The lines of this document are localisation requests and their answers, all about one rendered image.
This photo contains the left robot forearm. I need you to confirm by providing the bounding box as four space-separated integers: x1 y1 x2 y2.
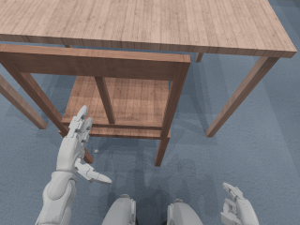
35 171 78 225

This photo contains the chair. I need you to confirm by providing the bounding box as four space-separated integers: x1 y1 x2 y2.
0 44 191 167

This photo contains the robot left hand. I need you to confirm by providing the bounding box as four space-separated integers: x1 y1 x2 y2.
56 105 113 185

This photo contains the robot right thigh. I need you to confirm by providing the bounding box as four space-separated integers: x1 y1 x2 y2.
167 202 203 225

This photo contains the robot left thigh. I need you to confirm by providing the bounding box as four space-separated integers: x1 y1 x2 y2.
101 198 136 225

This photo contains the table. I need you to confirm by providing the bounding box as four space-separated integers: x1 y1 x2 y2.
0 0 297 138

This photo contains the robot thigh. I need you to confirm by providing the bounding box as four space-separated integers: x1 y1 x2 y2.
167 202 203 225
101 198 136 225

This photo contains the robot right hand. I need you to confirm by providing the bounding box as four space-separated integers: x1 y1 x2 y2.
220 182 260 225

